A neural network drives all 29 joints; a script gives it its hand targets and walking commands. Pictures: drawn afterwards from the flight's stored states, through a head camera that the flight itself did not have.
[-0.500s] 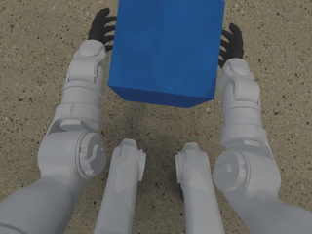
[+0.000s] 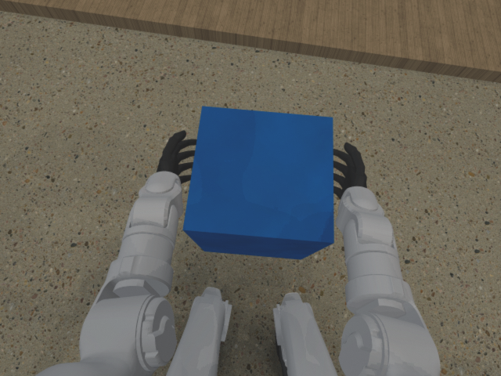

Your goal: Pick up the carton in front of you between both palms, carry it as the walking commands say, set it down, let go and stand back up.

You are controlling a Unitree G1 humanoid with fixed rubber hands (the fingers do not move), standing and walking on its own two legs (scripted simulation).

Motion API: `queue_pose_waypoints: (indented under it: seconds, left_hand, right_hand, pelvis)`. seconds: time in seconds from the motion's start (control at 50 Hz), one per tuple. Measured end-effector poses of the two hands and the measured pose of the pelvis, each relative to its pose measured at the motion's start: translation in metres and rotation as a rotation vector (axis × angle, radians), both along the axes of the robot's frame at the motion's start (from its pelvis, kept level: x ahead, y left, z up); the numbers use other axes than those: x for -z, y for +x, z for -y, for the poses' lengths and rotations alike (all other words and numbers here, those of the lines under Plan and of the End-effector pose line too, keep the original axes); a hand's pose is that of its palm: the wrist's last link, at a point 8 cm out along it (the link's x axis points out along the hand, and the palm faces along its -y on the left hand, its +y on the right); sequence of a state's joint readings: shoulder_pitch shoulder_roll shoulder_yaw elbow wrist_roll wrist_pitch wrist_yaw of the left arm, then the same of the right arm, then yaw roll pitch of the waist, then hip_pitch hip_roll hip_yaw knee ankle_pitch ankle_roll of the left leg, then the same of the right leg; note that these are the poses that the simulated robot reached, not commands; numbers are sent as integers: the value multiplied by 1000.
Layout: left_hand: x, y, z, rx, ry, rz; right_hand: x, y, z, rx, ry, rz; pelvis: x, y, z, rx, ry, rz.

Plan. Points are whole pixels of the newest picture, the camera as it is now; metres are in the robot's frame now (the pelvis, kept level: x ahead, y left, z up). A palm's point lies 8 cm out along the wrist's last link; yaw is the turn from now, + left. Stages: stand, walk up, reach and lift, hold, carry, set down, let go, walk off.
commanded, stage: reach and lift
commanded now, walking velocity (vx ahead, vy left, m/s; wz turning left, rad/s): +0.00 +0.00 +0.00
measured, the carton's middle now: (258, 194) +0.43 +0.00 -0.11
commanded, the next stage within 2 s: hold in 1.74 s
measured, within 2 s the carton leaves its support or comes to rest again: neither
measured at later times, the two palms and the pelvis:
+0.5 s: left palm (140, 166) +0.37 +0.15 +0.11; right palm (407, 181) +0.37 -0.15 +0.11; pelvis +0.05 -0.01 +0.13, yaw +0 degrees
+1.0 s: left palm (110, 164) +0.34 +0.15 +0.18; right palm (458, 179) +0.34 -0.15 +0.19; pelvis +0.05 -0.01 +0.16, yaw +0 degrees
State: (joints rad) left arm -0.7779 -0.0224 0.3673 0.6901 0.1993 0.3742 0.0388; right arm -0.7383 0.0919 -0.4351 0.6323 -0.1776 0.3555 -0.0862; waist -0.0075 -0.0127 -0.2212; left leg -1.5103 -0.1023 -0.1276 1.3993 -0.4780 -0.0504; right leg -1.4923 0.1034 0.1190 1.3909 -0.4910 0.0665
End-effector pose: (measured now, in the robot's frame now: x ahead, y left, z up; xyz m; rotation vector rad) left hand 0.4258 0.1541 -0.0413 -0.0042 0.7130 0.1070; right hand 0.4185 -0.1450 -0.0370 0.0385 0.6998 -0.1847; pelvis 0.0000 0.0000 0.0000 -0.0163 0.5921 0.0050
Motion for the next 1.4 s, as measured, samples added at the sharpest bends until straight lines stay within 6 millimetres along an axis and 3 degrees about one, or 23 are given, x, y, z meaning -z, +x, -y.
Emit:
queue_pose_waypoints:
  seconds: [0.46, 0.62, 0.76, 1.08, 1.4]
  left_hand:
    - [-138, -49, 6, -26, 2, 8]
    - [-184, -65, 7, -31, 8, 18]
    - [-217, -79, 9, -35, 17, 33]
    - [-226, -85, 8, -19, 35, 7]
    - [-234, -79, 8, -13, 42, 11]
  right_hand:
    - [-137, -42, 6, -26, -3, 8]
    - [-183, -56, 7, -38, -7, 18]
    - [-216, -67, 9, -61, -24, 33]
    - [-224, -74, 8, -70, -41, 6]
    - [-232, -68, 9, -73, -46, 10]
  pelvis:
    - [-120, 45, 5, 2, 15, 311]
    - [-149, 59, 6, -1, 18, 452]
    - [-163, 62, 7, -3, 20, 570]
    - [-163, 44, 6, -4, 19, 644]
    - [-168, 57, 4, -1, 19, 651]
